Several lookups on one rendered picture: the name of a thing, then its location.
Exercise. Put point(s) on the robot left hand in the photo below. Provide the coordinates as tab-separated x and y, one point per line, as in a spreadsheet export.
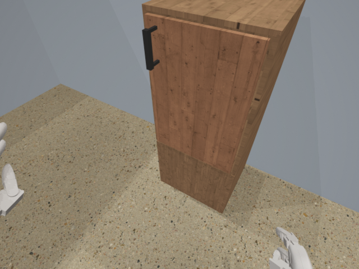
11	195

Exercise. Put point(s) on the handle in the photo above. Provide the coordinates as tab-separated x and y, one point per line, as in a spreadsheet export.
146	33

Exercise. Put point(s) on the cupboard door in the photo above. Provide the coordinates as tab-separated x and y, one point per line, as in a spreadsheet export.
203	86

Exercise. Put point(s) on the robot right hand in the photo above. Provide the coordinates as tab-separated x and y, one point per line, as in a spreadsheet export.
295	258

